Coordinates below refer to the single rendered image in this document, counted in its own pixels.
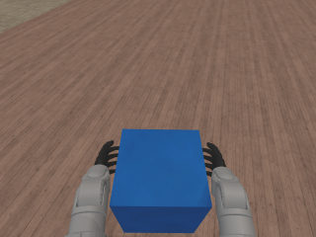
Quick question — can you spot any robot left hand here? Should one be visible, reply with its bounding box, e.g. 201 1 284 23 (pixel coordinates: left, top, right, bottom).
94 140 119 174

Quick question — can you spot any carton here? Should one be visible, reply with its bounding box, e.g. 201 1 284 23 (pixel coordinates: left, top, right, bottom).
110 128 212 233

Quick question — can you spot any robot right hand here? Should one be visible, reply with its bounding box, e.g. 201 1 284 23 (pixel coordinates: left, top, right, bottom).
202 142 226 177

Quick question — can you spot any left robot forearm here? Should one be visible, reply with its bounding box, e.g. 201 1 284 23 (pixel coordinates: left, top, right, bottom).
64 164 111 237

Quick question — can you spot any right robot forearm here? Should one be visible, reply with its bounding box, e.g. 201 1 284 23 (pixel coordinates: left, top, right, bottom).
211 166 257 237

